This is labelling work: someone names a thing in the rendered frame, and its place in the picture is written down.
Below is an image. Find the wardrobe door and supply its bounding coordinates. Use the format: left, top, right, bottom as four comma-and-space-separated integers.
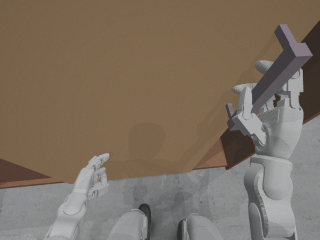
0, 0, 320, 184
0, 158, 52, 183

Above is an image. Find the robot left thigh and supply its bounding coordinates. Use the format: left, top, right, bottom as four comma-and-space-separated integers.
106, 211, 148, 240

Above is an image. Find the robot thigh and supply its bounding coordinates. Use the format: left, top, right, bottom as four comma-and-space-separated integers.
182, 215, 224, 240
106, 211, 148, 240

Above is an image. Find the robot right thigh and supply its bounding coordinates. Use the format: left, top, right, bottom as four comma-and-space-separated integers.
182, 215, 224, 240

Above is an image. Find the robot right hand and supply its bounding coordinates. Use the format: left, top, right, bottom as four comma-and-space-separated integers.
231, 60, 304, 160

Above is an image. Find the left robot forearm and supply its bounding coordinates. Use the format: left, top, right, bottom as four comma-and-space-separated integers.
43, 193, 88, 240

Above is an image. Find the handle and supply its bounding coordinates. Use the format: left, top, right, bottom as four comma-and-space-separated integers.
225, 24, 313, 131

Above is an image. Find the right robot forearm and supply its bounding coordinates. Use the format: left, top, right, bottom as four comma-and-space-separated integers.
243, 155, 298, 240

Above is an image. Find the robot left hand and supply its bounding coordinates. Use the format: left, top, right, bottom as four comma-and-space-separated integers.
71, 153, 110, 201

